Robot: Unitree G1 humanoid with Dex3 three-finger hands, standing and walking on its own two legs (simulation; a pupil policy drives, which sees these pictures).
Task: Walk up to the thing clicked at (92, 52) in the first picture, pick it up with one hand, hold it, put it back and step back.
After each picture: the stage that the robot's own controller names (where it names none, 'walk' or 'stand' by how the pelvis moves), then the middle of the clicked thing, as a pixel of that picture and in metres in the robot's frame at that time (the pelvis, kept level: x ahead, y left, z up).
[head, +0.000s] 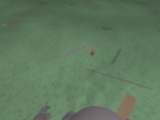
stand; (92, 52) +1.35 -0.07 -0.72
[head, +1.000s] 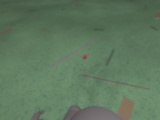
walk; (84, 56) +1.22 +0.18 -0.71
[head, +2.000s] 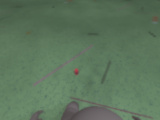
walk; (76, 71) +0.77 +0.24 -0.71
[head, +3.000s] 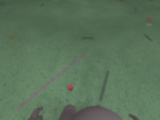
walk; (70, 87) +0.46 +0.21 -0.70
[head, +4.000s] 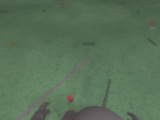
stand; (70, 98) +0.34 +0.22 -0.72
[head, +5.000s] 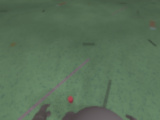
stand; (70, 99) +0.33 +0.20 -0.73
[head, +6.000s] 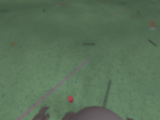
stand; (70, 99) +0.33 +0.20 -0.73
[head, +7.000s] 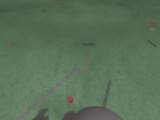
stand; (70, 99) +0.33 +0.20 -0.73
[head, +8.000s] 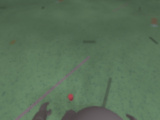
go down; (70, 97) +0.33 +0.20 -0.72
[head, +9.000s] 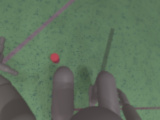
go down; (55, 58) +0.40 +0.27 -0.29
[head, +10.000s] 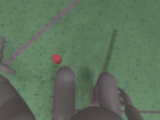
close in; (57, 59) +0.40 +0.27 -0.29
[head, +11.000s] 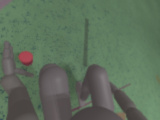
close in; (26, 59) +0.36 +0.31 -0.21
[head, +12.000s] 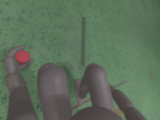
close; (23, 58) +0.36 +0.31 -0.21
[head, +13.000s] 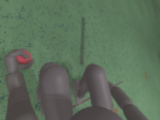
lift; (23, 58) +0.35 +0.31 -0.22
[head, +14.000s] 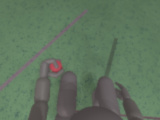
lift; (57, 68) +0.32 +0.24 -0.06
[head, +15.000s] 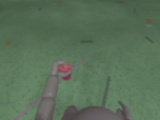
hold; (65, 72) +0.33 +0.17 +0.03
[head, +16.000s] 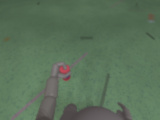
hold; (65, 73) +0.33 +0.17 -0.01
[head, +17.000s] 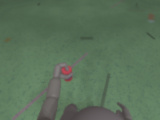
hold; (67, 74) +0.33 +0.16 -0.01
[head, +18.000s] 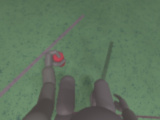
crouch; (59, 60) +0.40 +0.22 -0.09
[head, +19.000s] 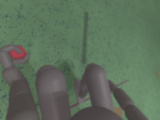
lower; (20, 55) +0.38 +0.32 -0.22
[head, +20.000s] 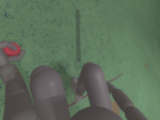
lower; (14, 52) +0.40 +0.32 -0.22
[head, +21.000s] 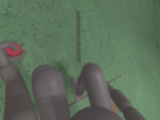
lower; (15, 52) +0.40 +0.32 -0.22
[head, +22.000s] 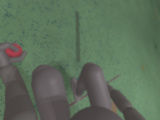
lower; (15, 53) +0.39 +0.32 -0.22
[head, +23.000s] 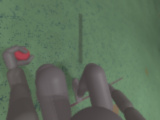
loosen; (23, 56) +0.37 +0.31 -0.22
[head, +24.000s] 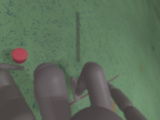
withdraw; (20, 56) +0.38 +0.30 -0.22
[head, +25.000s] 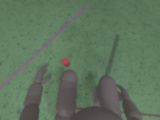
walk; (66, 62) +0.42 +0.24 -0.35
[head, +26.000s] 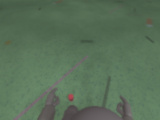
stand; (71, 97) +0.35 +0.18 -0.66
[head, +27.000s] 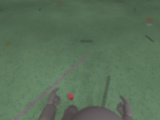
stand; (70, 96) +0.36 +0.19 -0.67
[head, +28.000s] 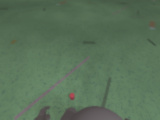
stand; (72, 96) +0.37 +0.18 -0.71
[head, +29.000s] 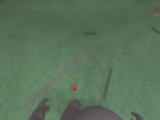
walk; (74, 87) +0.41 +0.18 -0.70
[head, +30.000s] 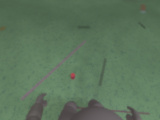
walk; (72, 76) +0.55 +0.17 -0.71
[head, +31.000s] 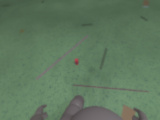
walk; (76, 61) +0.89 +0.29 -0.70
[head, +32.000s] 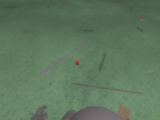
stand; (77, 62) +1.02 +0.21 -0.71
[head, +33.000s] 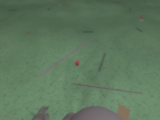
stand; (77, 63) +1.03 +0.22 -0.72
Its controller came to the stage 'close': yes
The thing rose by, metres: 0.71
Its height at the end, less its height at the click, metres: +0.00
